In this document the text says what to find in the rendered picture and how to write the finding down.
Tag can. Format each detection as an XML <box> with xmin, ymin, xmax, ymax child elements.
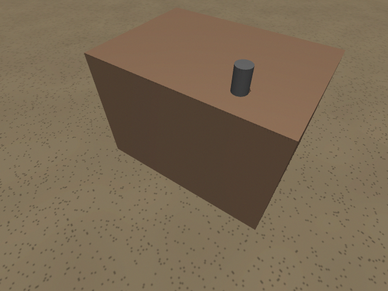
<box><xmin>230</xmin><ymin>59</ymin><xmax>255</xmax><ymax>97</ymax></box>

